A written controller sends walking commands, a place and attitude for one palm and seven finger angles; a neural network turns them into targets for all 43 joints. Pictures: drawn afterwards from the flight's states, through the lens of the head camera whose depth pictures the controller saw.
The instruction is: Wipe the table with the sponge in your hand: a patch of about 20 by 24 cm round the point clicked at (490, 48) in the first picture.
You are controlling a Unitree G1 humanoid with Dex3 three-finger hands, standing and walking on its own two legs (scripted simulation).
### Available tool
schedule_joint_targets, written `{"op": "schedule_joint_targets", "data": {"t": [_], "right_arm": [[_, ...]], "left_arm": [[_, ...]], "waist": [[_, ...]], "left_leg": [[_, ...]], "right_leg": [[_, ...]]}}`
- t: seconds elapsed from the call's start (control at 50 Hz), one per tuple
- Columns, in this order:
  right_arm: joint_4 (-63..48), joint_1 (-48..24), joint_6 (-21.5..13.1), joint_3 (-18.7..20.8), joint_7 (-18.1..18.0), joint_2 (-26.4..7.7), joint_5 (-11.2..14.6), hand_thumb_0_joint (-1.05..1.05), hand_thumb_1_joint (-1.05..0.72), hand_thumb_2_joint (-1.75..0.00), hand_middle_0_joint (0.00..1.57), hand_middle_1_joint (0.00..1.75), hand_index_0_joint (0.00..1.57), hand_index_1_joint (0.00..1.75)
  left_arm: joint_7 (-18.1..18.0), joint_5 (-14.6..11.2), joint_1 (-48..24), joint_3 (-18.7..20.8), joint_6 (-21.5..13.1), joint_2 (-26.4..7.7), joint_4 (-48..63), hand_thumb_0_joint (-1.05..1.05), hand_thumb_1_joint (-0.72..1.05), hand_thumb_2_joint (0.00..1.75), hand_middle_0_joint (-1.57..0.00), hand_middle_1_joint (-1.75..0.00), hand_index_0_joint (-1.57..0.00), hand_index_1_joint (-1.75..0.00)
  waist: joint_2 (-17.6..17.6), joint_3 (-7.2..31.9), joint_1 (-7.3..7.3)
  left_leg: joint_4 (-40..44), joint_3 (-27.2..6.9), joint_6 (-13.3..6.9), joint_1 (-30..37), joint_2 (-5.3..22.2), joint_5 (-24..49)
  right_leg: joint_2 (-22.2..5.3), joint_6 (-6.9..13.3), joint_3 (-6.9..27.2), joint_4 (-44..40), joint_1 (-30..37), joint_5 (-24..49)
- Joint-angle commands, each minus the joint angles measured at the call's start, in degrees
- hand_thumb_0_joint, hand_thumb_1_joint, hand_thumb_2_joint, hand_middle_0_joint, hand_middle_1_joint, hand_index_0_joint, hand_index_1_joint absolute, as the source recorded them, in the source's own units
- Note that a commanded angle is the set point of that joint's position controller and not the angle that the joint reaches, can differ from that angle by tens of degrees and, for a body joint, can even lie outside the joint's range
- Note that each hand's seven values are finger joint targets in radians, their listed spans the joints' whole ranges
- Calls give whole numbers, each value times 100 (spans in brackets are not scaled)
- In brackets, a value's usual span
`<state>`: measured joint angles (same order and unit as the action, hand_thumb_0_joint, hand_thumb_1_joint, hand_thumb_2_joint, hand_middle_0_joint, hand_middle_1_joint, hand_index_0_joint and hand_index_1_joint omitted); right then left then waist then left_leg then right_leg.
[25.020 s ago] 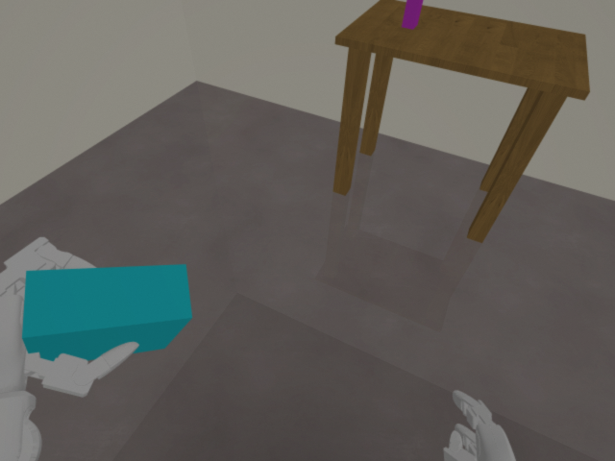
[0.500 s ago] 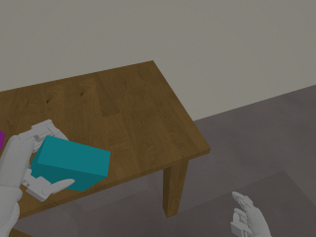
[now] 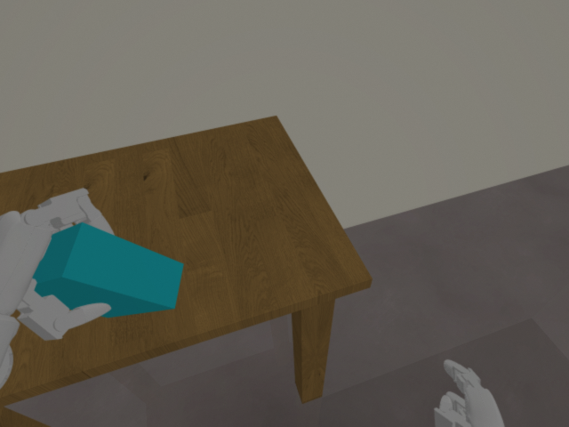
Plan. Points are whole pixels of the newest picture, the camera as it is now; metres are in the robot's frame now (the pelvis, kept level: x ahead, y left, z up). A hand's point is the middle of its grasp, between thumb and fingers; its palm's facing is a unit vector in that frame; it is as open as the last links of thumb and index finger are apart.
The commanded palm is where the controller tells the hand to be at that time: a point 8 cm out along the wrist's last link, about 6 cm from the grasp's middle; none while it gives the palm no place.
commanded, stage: turn the palm down, sponge in hand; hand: left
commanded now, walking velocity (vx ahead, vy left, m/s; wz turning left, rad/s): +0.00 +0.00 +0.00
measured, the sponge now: (114, 283) +0.23 +0.23 +0.14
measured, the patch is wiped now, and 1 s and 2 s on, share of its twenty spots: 0.00 0.00 0.00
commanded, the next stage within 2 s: move the sponge above the wiping area in 1.38 s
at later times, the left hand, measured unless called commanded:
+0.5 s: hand (7, 230) +0.25 +0.33 +0.21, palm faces +0.33 -0.22 -0.92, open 9.8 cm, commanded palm +0.20 +0.32 +0.23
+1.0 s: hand (1, 238) +0.24 +0.34 +0.20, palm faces +0.23 -0.10 -0.97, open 9.7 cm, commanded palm +0.19 +0.32 +0.24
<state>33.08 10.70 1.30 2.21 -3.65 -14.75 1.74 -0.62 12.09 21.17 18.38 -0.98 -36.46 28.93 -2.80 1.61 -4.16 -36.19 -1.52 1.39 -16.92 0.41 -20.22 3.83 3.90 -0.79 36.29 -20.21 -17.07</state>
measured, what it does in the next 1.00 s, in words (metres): stands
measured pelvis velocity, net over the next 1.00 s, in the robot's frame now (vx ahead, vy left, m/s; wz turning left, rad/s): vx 0.00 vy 0.03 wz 0.01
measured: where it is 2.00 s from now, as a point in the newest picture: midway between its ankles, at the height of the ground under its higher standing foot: outside the picture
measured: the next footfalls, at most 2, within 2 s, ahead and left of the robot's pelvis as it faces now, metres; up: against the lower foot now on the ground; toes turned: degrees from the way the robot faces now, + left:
none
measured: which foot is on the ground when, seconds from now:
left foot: down 0.00-1.00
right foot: down 0.00-1.00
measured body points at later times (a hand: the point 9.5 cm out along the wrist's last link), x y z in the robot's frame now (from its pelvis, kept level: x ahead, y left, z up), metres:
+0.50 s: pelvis +0.01 +0.04 +0.01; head +0.00 +0.01 +0.46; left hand +0.22 +0.34 +0.25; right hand +0.25 -0.15 -0.07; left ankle -0.01 +0.14 -0.72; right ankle +0.02 -0.07 -0.72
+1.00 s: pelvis +0.00 +0.03 +0.02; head +0.01 -0.02 +0.47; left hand +0.22 +0.34 +0.25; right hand +0.26 -0.15 -0.07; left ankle -0.01 +0.14 -0.72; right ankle +0.02 -0.07 -0.72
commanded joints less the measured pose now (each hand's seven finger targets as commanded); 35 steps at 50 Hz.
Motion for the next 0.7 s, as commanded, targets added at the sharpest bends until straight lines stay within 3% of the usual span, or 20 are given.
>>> {"op": "schedule_joint_targets", "data": {"t": [0.0, 0.08, 0.1, 0.14, 0.16, 0.18, 0.24, 0.26, 0.28, 0.3, 0.36, 0.38, 0.4, 0.46, 0.5, 0.56, 0.58, 0.64, 0.66, 0.68], "right_arm": [[-906, -559, -131, 210, 19, -712, -1, 0, -90, -90, 20, 30, 20, 30], [-1072, -948, -53, 17, -142, -760, 140, 0, -90, -90, 20, 30, 20, 30], [-1131, -946, -74, 15, -200, -794, 133, 0, -90, -90, 20, 30, 20, 30], [-1221, -1077, -142, -19, -283, -732, 114, 0, -90, -90, 20, 30, 20, 30], [-1288, -1436, -218, -119, -268, -619, 171, 0, -90, -90, 20, 30, 20, 30], [-1278, -1193, -250, -127, -295, -586, 72, 0, -90, -90, 20, 30, 20, 30], [-1159, -1053, -223, -83, -315, -581, -41, 0, -90, -90, 20, 30, 20, 30], [-1146, -1372, -263, -157, -273, -547, 7, 0, -90, -90, 20, 30, 20, 30], [-1089, -1132, -232, -182, -243, -475, -70, 0, -90, -90, 20, 30, 20, 30], [-976, -976, -178, -114, -227, -528, -82, 0, -90, -90, 20, 30, 20, 30], [-847, -1477, 3, -191, -93, -546, 46, 0, -90, -90, 20, 30, 20, 30], [-882, -1371, 81, -198, -82, -537, 14, 0, -90, -90, 20, 30, 20, 30], [-854, -1329, 122, -176, -74, -613, 31, 0, -90, -90, 20, 30, 20, 30], [-932, -2006, 176, -327, -56, -659, 174, 0, -90, -90, 20, 30, 20, 30], [-1037, -1850, 202, -321, -82, -700, 149, 0, -90, -90, 20, 30, 20, 30], [-1151, -2312, 114, -420, -70, -575, 211, 0, -90, -90, 20, 30, 20, 30], [-1152, -2019, 92, -399, -101, -596, 134, 0, -90, -90, 20, 30, 20, 30], [-1060, -1832, 86, -346, -131, -573, -25, 0, -90, -90, 20, 30, 20, 30], [-1070, -2143, 23, -407, -115, -545, -28, 0, -90, -90, 20, 30, 20, 30], [-995, -1893, 4, -396, -111, -455, -105, 0, -90, -90, 20, 30, 20, 30]], "left_arm": [[-778, 425, -543, 1221, 668, -1335, 434, 0, 10, 130, -120, -160, -120, -160], [-387, 681, -1000, 522, 1475, -1156, 349, 0, 10, 130, -120, -160, -120, -160], [-259, 782, -1046, 488, 1528, -1324, 526, 0, 10, 130, -120, -160, -120, -160], [-43, 1002, -1249, 160, 1455, -1280, 1078, 0, 10, 130, -120, -160, -120, -160], [1, 1091, -1386, 115, 1408, -1241, 1463, 0, 10, 130, -120, -160, -120, -160], [13, 1258, -1571, -69, 1254, -1170, 1715, 0, 10, 130, -120, -160, -120, -160], [-93, 1640, -1297, 215, 1034, -1514, 1870, 0, 10, 130, -120, -160, -120, -160], [-214, 1745, -1289, 573, 1104, -1746, 1822, 0, 10, 130, -120, -160, -120, -160], [-308, 1866, -1503, 347, 1110, -1479, 1672, 0, 10, 130, -120, -160, -120, -160], [-430, 1978, -1427, 656, 1178, -1746, 1384, 0, 10, 130, -120, -160, -120, -160], [-624, 2049, -1627, 777, 1790, -1689, 653, 0, 10, 130, -120, -160, -120, -160], [-595, 1993, -1931, 250, 1981, -1229, 638, 0, 10, 130, -120, -160, -120, -160], [-571, 2008, -1861, 387, 2201, -1483, 413, 0, 10, 130, -120, -160, -120, -160], [-152, 2075, -1811, -91, 2829, -1223, 76, 0, 10, 130, -120, -160, -120, -160], [253, 2233, -1888, -682, 2945, -1013, 432, 0, 10, 130, -120, -160, -120, -160], [696, 2543, -2067, -1022, 2850, -876, 1017, 0, 10, 130, -120, -160, -120, -160], [766, 2666, -2266, -1126, 2682, -921, 1231, 0, 10, 130, -120, -160, -120, -160], [621, 3126, -2488, -517, 2136, -1669, 1611, 0, 10, 130, -120, -160, -120, -160], [454, 3228, -2574, -44, 2049, -2029, 1806, 0, 10, 130, -120, -160, -120, -160], [307, 3325, -2701, -140, 1893, -1870, 1688, 0, 10, 130, -120, -160, -120, -160]], "waist": [[-303, 757, -129], [297, 593, 31], [295, 762, 15], [236, 970, 32], [-114, 1001, -15], [-44, 1175, 16], [-257, 1311, -94], [-571, 1159, -213], [-447, 1189, -154], [-440, 1184, -193], [-769, 706, -338], [-584, 730, -251], [-519, 704, -280], [-271, 499, -290], [-138, 708, -174], [-100, 889, -153], [-40, 1059, -95], [-259, 1386, -234], [-404, 1432, -357], [-411, 1613, -342]], "left_leg": [[392, 219, -183, -336, -15, 1817], [580, 190, -358, -132, -7, 1565], [629, 172, -395, 1, -27, 1580], [655, 153, -445, 283, -53, 1682], [695, 113, -430, 510, -71, 1721], [709, 90, -452, 538, -56, 1934], [841, -38, -383, 772, 5, 2341], [927, -101, -309, 763, -17, 2293], [950, -77, -275, 668, 24, 2477], [988, -125, -217, 701, 63, 2691], [1214, -195, -11, 508, 39, 2637], [1252, -96, -13, 494, 84, 2672], [1307, -120, 7, 484, 82, 2693], [1485, -147, -80, 415, 12, 2197], [1505, -128, -184, 549, 17, 2333], [1534, -215, -329, 781, -14, 2252], [1510, -187, -387, 801, -22, 2310], [1576, -370, -399, 1019, -8, 2592], [1603, -457, -393, 992, -14, 2462], [1519, -379, -363, 1057, -34, 2812]], "right_leg": [[-557, -188, 650, -585, 993, 1674], [-516, -332, 381, -814, 817, 1187], [-490, -355, 366, -808, 867, 1165], [-477, -386, 312, -812, 841, 1214], [-394, -306, 424, -845, 791, 1096], [-426, -321, 248, -794, 860, 1270], [-381, -255, 223, -800, 933, 1427], [-266, -144, 408, -847, 975, 1275], [-348, -169, 172, -839, 1061, 1368], [-314, -136, 230, -864, 1125, 1465], [-231, 4, 424, -1024, 1225, 1252], [-328, -59, 187, -1070, 1310, 1370], [-316, -56, 250, -1112, 1387, 1411], [-273, -59, 326, -1240, 1371, 1164], [-349, -138, 196, -1261, 1468, 1420], [-233, -116, 329, -1273, 1421, 1293], [-307, -167, 204, -1253, 1504, 1343], [-280, -110, 350, -1225, 1670, 1402], [-110, -16, 594, -1184, 1860, 1356], [-234, -2, 433, -1162, 1971, 1533]]}}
